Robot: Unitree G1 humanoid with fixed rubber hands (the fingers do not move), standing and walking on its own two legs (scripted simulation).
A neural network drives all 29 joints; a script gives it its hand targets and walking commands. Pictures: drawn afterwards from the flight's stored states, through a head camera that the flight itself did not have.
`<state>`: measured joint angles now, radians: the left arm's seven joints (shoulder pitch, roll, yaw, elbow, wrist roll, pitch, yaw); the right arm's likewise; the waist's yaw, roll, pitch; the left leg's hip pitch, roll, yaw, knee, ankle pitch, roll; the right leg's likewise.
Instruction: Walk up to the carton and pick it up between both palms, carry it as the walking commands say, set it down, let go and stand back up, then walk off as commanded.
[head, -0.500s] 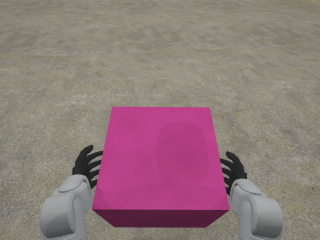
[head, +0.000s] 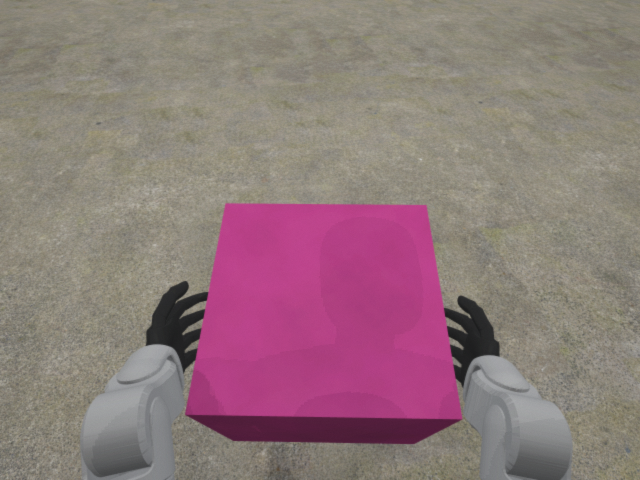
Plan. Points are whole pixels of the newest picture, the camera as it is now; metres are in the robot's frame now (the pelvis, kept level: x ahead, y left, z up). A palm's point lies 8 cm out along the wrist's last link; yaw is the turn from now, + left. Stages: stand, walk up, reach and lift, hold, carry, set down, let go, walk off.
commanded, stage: carry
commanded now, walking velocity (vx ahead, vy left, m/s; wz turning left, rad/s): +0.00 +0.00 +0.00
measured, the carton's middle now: (324, 329) +0.30 +0.00 +0.03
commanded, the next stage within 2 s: none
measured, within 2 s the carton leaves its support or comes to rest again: neither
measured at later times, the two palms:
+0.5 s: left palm (252, 147) +0.61 +0.11 +0.11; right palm (451, 172) +0.56 -0.22 +0.10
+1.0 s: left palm (314, 45) +1.01 +0.01 +0.13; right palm (459, 68) +0.88 -0.31 +0.13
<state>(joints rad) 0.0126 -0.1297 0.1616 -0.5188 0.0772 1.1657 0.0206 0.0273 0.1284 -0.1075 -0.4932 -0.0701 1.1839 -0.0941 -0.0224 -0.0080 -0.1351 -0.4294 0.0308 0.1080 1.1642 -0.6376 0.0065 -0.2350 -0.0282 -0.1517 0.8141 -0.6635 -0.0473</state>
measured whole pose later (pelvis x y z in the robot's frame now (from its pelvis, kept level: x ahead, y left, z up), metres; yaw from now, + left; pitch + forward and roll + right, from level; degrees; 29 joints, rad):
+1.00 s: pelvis +0.73 -0.08 +0.04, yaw -19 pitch +3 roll -2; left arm 0.03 -0.13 0.15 -0.57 0.06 1.16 0.03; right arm 0.07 0.13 -0.10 -0.55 -0.07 1.16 -0.09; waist -0.02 -0.02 -0.08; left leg 0.02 0.04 0.17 0.38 -0.45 0.02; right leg -0.60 -0.05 -0.08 0.93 -0.26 -0.09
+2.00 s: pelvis +1.24 -0.40 +0.03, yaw -48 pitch +4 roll +1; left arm 0.03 -0.13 0.13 -0.52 0.06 1.19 0.07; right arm 0.07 0.13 -0.13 -0.48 -0.06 1.17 -0.08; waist 0.03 -0.01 -0.06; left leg -0.40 0.09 0.16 1.32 -0.54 -0.06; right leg -0.46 0.12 -0.01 0.68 -0.29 -0.13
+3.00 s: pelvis +1.45 -0.90 +0.03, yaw -83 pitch +6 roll -2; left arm 0.03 -0.13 0.11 -0.58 0.06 1.15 0.05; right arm 0.08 0.14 -0.11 -0.57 -0.05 1.13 -0.11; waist 0.04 0.00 -0.06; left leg -0.34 0.10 0.24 0.70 -0.45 0.02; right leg -0.38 0.07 0.03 1.01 -0.49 -0.03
